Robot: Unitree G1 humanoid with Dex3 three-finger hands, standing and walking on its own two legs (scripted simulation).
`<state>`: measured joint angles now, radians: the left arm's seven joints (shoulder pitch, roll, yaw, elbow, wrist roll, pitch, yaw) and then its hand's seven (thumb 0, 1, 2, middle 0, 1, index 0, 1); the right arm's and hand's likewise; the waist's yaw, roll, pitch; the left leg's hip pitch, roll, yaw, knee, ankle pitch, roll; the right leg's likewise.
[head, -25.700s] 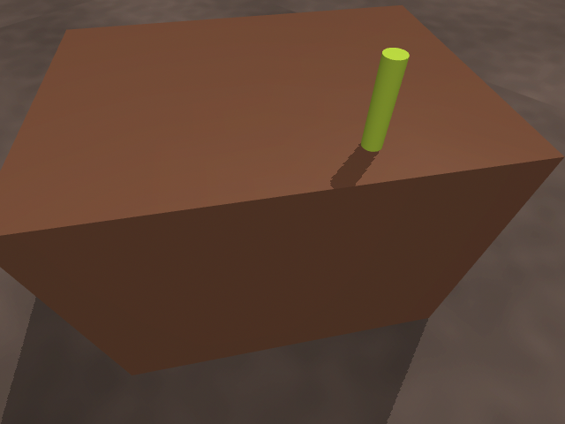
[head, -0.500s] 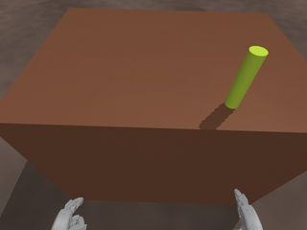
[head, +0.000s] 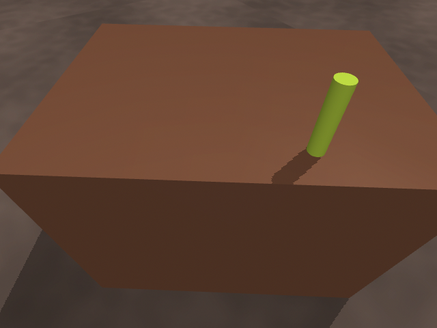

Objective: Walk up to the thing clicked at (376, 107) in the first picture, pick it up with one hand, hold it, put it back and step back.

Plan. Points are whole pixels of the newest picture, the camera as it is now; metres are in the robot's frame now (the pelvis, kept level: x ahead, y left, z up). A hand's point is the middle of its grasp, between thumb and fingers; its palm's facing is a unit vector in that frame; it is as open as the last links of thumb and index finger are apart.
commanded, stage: home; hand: right
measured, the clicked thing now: (328, 119) +0.48 -0.22 +0.12
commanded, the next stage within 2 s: stand in 1.14 s
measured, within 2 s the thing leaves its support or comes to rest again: neither
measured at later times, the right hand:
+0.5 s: hand out of the picture +0.06 -0.25 -0.15, palm faces -0.06 +0.93 -0.36, open 17.6 cm
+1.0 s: hand out of the picture +0.07 -0.25 -0.15, palm faces -0.04 +0.93 -0.35, open 17.6 cm
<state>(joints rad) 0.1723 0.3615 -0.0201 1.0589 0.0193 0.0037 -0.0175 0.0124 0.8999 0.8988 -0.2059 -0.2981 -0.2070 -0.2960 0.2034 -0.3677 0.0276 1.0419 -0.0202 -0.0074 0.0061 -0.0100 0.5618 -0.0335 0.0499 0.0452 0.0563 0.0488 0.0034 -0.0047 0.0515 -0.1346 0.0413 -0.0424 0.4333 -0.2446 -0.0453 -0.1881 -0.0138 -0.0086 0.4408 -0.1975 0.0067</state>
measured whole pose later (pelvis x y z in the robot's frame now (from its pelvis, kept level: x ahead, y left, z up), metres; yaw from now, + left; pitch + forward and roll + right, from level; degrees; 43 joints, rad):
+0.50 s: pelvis +0.00 +0.01 +0.00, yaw +0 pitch -3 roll +0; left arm 0.14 0.36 -0.01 1.13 0.01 0.00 -0.02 0.01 0.90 0.90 -0.21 -0.30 -0.21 -0.30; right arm 0.16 -0.36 0.02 1.09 -0.02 -0.01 0.00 -0.01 0.57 -0.03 0.05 0.04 0.06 0.05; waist 0.01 -0.01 0.06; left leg -0.12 0.04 -0.04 0.39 -0.22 -0.04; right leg -0.17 -0.02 0.00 0.38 -0.16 0.02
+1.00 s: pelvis +0.00 +0.01 +0.01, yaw +0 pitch -3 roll +0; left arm 0.12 0.36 -0.01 1.14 0.01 -0.01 -0.01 0.01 0.90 0.90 -0.21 -0.30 -0.21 -0.30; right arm 0.13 -0.36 0.01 1.11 -0.01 0.00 0.00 -0.01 0.57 -0.03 0.05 0.04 0.06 0.05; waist 0.01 0.00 0.06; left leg -0.09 0.03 -0.04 0.35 -0.21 -0.04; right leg -0.14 -0.02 0.00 0.36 -0.16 0.02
